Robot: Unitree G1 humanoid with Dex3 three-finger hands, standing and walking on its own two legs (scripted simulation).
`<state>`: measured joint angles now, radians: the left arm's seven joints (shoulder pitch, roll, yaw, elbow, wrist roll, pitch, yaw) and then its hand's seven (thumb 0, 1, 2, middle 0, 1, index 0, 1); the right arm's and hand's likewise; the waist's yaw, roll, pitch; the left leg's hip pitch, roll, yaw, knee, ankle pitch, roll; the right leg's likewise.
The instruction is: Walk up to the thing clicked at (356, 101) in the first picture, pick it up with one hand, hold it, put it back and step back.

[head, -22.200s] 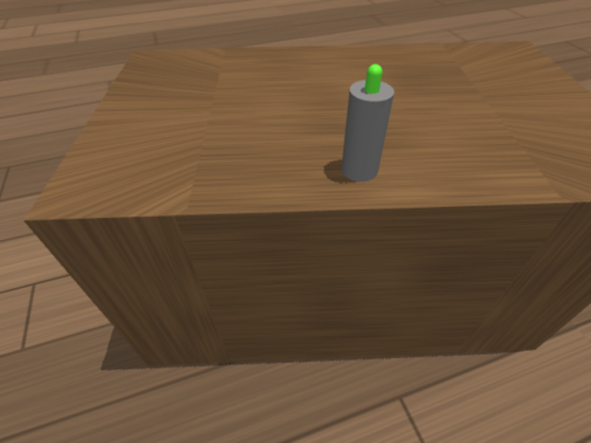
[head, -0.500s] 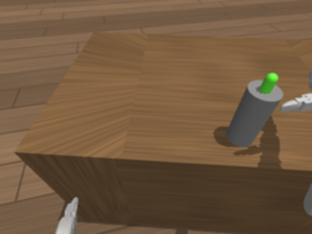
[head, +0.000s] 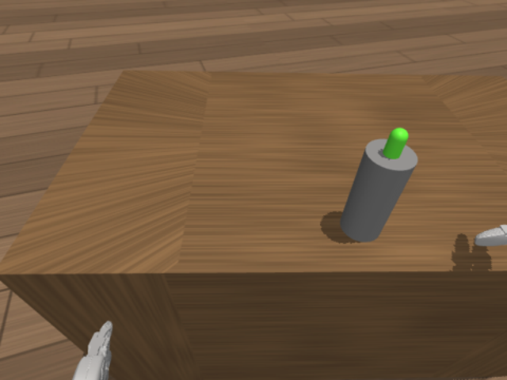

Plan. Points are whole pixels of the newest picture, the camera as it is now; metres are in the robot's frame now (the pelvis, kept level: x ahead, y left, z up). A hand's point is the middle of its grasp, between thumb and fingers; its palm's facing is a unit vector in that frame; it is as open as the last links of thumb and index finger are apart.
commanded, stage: sink last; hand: right
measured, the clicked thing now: (377, 185) +0.43 -0.21 +0.10
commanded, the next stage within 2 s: home in 0.80 s
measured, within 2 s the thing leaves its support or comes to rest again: neither
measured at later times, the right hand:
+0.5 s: hand (488, 346) +0.14 -0.21 +0.16, palm faces +0.38 +0.84 -0.40, open 17.6 cm
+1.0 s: hand (499, 331) +0.16 -0.23 +0.16, palm faces +0.41 +0.82 -0.40, open 17.5 cm
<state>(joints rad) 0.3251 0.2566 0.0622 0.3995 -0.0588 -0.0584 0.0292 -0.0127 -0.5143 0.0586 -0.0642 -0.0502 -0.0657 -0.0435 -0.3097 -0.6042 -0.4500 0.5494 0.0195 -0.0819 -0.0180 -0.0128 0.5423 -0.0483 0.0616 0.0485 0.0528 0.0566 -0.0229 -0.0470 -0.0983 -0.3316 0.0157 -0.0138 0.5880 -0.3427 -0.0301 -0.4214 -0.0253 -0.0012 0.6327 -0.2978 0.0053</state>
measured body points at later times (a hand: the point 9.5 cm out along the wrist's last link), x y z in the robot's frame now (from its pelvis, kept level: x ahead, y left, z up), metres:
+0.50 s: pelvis -0.02 +0.03 +0.00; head -0.04 +0.06 +0.45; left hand +0.16 +0.29 -0.05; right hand +0.12 -0.25 +0.18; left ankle -0.03 +0.14 -0.73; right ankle +0.01 -0.12 -0.73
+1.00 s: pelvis -0.02 +0.03 +0.01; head -0.03 +0.05 +0.46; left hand +0.16 +0.28 -0.06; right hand +0.13 -0.27 +0.18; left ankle -0.03 +0.14 -0.73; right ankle +0.01 -0.12 -0.73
